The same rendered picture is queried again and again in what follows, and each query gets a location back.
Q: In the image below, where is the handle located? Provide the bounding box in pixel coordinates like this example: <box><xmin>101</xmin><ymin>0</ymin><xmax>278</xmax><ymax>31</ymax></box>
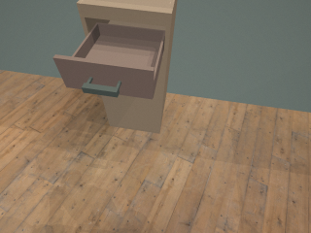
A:
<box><xmin>82</xmin><ymin>77</ymin><xmax>121</xmax><ymax>98</ymax></box>

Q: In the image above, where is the cabinet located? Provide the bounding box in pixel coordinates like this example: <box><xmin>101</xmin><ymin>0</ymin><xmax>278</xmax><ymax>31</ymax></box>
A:
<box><xmin>76</xmin><ymin>0</ymin><xmax>178</xmax><ymax>134</ymax></box>

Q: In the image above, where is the drawer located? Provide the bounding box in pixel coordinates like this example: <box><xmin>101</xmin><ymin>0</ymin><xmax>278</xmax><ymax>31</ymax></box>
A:
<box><xmin>53</xmin><ymin>22</ymin><xmax>165</xmax><ymax>100</ymax></box>

